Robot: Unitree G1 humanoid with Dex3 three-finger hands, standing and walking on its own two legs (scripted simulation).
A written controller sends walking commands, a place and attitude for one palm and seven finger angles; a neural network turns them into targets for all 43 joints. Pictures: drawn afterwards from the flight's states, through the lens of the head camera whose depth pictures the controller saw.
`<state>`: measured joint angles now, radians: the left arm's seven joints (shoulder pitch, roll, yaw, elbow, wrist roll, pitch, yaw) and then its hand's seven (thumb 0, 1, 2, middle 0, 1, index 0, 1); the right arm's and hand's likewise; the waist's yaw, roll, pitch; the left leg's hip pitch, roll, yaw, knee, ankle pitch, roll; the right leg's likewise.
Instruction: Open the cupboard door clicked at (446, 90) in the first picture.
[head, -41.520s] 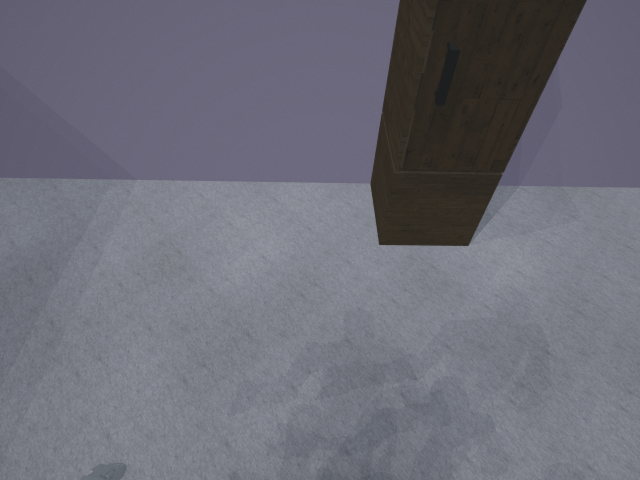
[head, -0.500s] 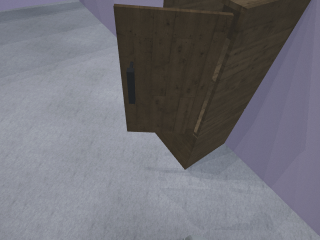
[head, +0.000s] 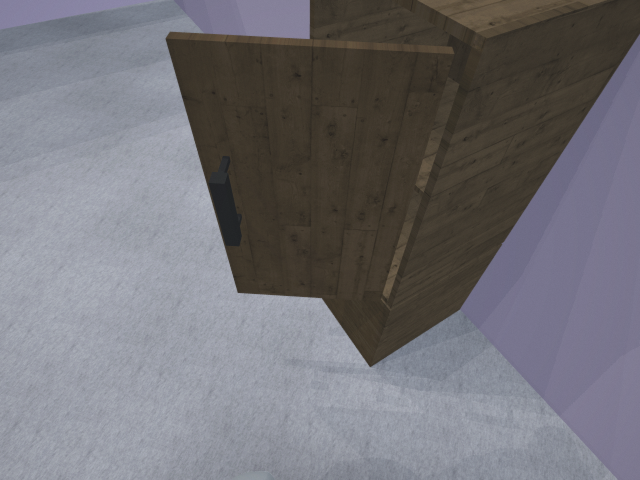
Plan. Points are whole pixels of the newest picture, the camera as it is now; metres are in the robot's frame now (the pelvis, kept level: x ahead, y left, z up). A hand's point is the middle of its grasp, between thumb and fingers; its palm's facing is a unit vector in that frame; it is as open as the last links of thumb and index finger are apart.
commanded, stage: come to a stop and stand still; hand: left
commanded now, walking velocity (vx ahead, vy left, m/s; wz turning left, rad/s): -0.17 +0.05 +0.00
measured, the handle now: (229, 202) +0.51 +0.18 +0.01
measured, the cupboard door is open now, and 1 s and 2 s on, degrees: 55 55 55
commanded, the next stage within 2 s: look again from close up in 0.72 s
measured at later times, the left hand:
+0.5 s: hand out of the picture +0.00 +0.18 -0.18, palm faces +0.00 -0.97 -0.24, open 7.4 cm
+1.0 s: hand out of the picture -0.04 +0.17 -0.17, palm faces -0.01 -0.98 -0.19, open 7.4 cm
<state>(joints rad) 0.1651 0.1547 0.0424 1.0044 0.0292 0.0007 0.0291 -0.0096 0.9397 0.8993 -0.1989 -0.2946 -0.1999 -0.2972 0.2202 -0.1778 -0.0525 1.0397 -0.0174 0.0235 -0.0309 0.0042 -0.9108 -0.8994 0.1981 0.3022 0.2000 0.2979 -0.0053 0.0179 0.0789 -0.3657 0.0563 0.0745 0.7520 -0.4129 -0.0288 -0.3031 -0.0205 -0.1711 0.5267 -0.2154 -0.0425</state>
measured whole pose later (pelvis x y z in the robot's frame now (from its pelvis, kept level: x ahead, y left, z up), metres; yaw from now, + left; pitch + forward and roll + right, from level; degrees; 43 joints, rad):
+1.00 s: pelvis -0.03 -0.01 +0.00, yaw +0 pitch +0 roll +0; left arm 0.33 0.18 -0.01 1.06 0.02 -0.01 0.03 0.00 0.90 0.90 -0.20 -0.29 -0.20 -0.30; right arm 0.33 -0.15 0.00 1.10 -0.02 0.00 0.00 0.01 -0.91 -0.90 0.20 0.30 0.20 0.30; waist -0.01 -0.01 0.02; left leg -0.33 0.02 0.08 0.49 -0.15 0.03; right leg -0.18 -0.01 -0.02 0.51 -0.32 0.01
